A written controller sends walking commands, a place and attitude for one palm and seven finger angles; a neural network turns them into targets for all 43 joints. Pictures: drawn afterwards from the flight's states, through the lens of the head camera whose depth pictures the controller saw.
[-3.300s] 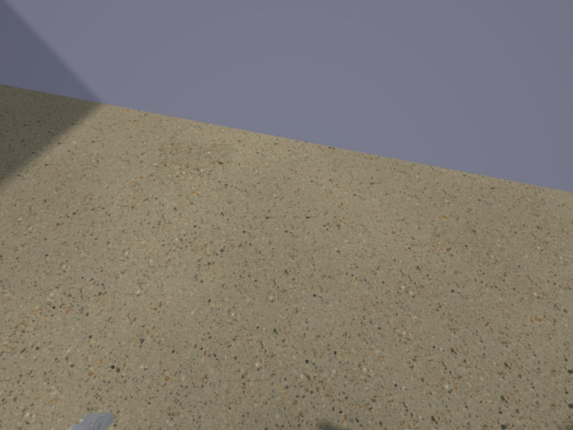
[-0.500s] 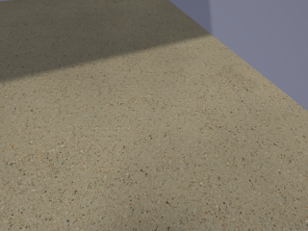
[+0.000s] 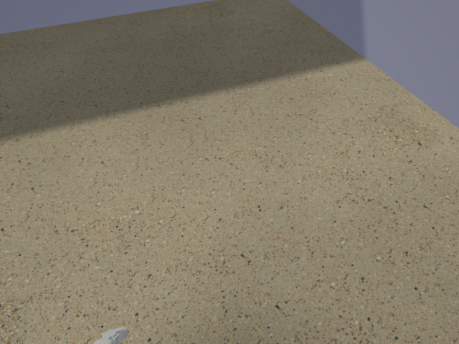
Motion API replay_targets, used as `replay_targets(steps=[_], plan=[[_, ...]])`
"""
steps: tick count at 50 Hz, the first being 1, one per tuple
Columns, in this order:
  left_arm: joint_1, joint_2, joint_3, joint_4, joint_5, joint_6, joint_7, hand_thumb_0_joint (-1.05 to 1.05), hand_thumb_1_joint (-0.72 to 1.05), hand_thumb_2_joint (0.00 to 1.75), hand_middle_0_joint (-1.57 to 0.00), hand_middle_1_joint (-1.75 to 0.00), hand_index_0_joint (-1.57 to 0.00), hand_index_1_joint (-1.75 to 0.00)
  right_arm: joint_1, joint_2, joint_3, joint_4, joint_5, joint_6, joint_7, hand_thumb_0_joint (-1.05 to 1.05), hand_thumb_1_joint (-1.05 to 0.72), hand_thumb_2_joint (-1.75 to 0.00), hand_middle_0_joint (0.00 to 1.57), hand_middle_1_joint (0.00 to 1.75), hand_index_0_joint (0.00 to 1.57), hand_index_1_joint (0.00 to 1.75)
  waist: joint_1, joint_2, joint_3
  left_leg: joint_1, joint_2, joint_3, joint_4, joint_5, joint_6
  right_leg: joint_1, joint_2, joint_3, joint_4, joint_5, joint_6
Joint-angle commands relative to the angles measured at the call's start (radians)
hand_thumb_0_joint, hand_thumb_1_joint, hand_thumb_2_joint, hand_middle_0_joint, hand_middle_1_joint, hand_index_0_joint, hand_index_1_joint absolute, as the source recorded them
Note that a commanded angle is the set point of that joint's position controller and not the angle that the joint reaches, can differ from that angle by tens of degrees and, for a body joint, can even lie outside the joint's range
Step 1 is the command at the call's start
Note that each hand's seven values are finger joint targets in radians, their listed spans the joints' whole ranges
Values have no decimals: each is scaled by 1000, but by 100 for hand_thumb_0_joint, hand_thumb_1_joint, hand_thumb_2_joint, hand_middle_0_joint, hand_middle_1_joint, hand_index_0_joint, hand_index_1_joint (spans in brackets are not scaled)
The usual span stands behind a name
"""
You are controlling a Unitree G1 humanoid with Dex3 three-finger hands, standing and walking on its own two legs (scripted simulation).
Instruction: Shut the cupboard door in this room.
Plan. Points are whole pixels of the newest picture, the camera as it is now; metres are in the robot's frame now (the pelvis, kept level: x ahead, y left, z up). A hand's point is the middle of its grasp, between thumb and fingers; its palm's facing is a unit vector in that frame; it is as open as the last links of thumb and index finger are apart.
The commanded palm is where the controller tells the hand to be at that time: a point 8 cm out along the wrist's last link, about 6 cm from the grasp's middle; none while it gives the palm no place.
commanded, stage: turn or walk to find it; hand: left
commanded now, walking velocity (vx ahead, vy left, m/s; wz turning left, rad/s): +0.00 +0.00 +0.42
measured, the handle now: out of the picture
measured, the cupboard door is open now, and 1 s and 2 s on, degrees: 84 84 84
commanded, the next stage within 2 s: none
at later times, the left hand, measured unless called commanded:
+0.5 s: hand out of the picture -0.05 +0.25 -0.18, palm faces +0.28 -0.93 -0.24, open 7.4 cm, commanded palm none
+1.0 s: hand out of the picture -0.06 +0.20 -0.14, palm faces +0.44 -0.86 -0.25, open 7.3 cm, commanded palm none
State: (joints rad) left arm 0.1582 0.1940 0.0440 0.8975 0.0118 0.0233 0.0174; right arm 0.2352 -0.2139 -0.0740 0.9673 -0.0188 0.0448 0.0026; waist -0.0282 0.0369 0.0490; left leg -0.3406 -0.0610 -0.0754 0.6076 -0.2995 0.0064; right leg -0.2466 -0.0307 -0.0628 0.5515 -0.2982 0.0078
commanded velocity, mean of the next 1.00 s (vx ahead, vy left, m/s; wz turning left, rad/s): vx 0.00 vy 0.00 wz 0.42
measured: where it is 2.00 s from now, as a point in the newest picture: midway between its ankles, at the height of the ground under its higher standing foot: outside the picture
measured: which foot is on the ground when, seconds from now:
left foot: up 0.00-0.36, down 0.38-0.82, up 0.84-1.00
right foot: down 0.00-0.38, up 0.40-0.78, down 0.80-1.00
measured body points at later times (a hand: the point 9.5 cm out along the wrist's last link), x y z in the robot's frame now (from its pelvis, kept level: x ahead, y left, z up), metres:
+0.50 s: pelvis -0.03 +0.03 +0.00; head +0.00 +0.07 +0.45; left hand -0.06 +0.30 -0.16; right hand +0.12 -0.19 -0.13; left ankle -0.04 +0.13 -0.73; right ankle -0.02 -0.10 -0.67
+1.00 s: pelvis -0.05 +0.00 +0.01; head -0.03 -0.02 +0.46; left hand -0.09 +0.24 -0.12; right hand +0.10 -0.23 -0.15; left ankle -0.12 +0.12 -0.65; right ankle +0.00 -0.10 -0.73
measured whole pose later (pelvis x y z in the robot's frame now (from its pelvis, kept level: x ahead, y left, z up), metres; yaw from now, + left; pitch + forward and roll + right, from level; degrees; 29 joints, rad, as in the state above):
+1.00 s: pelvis -0.05 +0.00 +0.01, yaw +26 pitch -2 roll +1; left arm 0.23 0.17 0.03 0.91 0.02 0.02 0.02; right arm 0.24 -0.25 -0.10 0.98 -0.03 0.08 0.02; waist -0.02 0.03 0.05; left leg -0.49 0.00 -0.03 1.12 -0.37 -0.05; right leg -0.20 -0.08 -0.15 0.50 -0.27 -0.01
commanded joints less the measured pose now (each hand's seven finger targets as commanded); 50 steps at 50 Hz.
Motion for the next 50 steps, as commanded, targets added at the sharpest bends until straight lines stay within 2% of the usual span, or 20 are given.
replay_targets(steps=[1,2,4,13,15,17,18,19,20,22,25,33,36,38,39,40,41,42,45,50], plan=[[56,216,55,-67,9,-22,25,0,90,90,-20,-30,-20,-30,-44,-118,-40,-95,-5,8,3,0,-90,-90,20,30,20,30,41,-248,-21,-210,45,-18,515,-205,-27,24,-379,337,-324,68,-161],[17,185,45,-74,9,-25,22,0,90,90,-20,-30,-20,-30,-35,-113,-39,-76,-6,11,10,0,-90,-90,20,30,20,30,20,-172,22,-215,63,-4,576,-136,-33,-9,-323,250,-307,71,-141],[-3,153,31,-75,8,-33,18,0,90,90,-20,-30,-20,-30,12,-96,-32,-51,-6,11,17,0,-90,-90,20,30,20,30,0,-175,10,-216,75,30,598,-61,-54,29,-265,123,-269,176,-116],[137,222,55,-3,22,-26,17,0,90,90,-20,-30,-20,-30,-109,-66,-4,-75,9,-1,14,0,-90,-90,20,30,20,30,76,-232,-42,-84,87,140,194,-167,-64,152,-316,51,-155,493,-150],[128,228,57,7,22,-21,16,0,90,90,-20,-30,-20,-30,-81,-68,-2,-68,12,-7,11,0,-90,-90,20,30,20,30,60,-246,-59,-9,75,165,66,-126,-55,145,-315,28,-103,524,-126],[106,221,58,5,10,-13,13,0,90,90,-20,-30,-20,-30,-11,-93,-5,-50,8,-18,9,0,-90,-90,20,30,20,30,16,-183,-94,151,81,167,-147,69,-40,69,-282,-39,0,423,-55],[120,184,54,-8,2,-5,10,0,90,90,-20,-30,-20,-30,24,-161,-19,-47,2,-29,9,0,-90,-90,20,30,20,30,-1,-10,-135,293,196,26,-231,245,4,-68,-219,-92,152,238,3],[113,117,37,-46,-1,-2,3,0,90,90,-20,-30,-20,-30,64,-256,-38,-51,-2,-34,5,0,-90,-90,20,30,20,30,-15,262,-128,377,438,-272,-253,605,130,-301,-97,-116,347,-278,70],[43,122,25,-66,10,10,10,0,90,90,-20,-30,-20,-30,106,-273,-43,-34,1,-29,-4,0,-90,-90,20,30,20,30,-48,216,-127,307,476,-275,-257,606,194,-287,-89,-22,482,-358,61],[1,128,35,-42,4,12,7,0,90,90,-20,-30,-20,-30,43,-218,-29,-39,-3,-34,-23,0,-90,-90,20,30,20,30,-28,177,-85,256,391,-215,-255,551,187,-325,-93,45,576,-245,58],[62,126,38,-3,5,9,-6,0,90,90,-20,-30,-20,-30,-53,-179,-12,-71,0,-41,-23,0,-90,-90,20,30,20,30,21,113,-73,199,301,-106,-272,483,149,-262,-83,35,548,-126,66],[25,101,31,-40,1,12,0,0,90,90,-20,-30,-20,-30,-30,-195,-26,-77,-7,-26,-15,0,-90,-90,20,30,20,30,-3,98,-57,151,294,-215,-296,296,171,-161,-35,29,284,-148,64],[65,99,29,-41,-2,2,4,0,90,90,-20,-30,-20,-30,-44,-192,-33,-86,-8,-21,-10,0,-90,-90,20,30,20,30,13,124,-77,127,271,-241,-259,337,160,-72,-7,20,130,-115,54],[131,107,33,-28,-3,-8,8,0,90,90,-20,-30,-20,-30,-65,-185,-35,-96,-2,-18,-7,0,-90,-90,20,30,20,30,50,98,-98,52,230,-218,-198,282,119,68,-5,9,-61,26,50],[147,142,39,-26,2,-16,12,0,90,90,-20,-30,-20,-30,-60,-155,-31,-101,5,-18,-2,0,-90,-90,20,30,20,30,57,12,-96,-44,177,-185,-131,187,72,176,-56,55,-178,77,36],[163,222,56,-30,17,-27,20,0,90,90,-20,-30,-20,-30,-43,-93,-23,-118,13,-18,4,0,-90,-90,20,30,20,30,65,-219,-102,-219,56,-53,61,-21,4,276,-277,288,-279,59,-37],[147,270,59,-48,18,-23,18,0,90,90,-20,-30,-20,-30,-65,-87,-24,-141,4,-15,4,0,-90,-90,20,30,20,30,74,-313,-71,-248,-3,25,277,-255,-29,171,-444,396,-311,128,-138],[116,241,62,-59,10,-29,22,0,90,90,-20,-30,-20,-30,-70,-125,-35,-127,-8,0,2,0,-90,-90,20,30,20,30,67,-340,-56,-229,40,-27,421,-248,-24,66,-421,382,-327,91,-156],[-5,161,36,-80,9,-29,18,0,90,90,-20,-30,-20,-30,-17,-107,-37,-66,-5,12,19,0,-90,-90,20,30,20,30,-5,-158,13,-211,75,15,592,-81,-44,-7,-284,155,-284,120,-112],[69,172,38,-45,16,-31,20,0,90,90,-20,-30,-20,-30,-47,-90,-27,-59,-2,16,20,0,-90,-90,20,30,20,30,36,-188,9,-184,94,72,478,-92,-72,58,-294,81,-271,162,-125]])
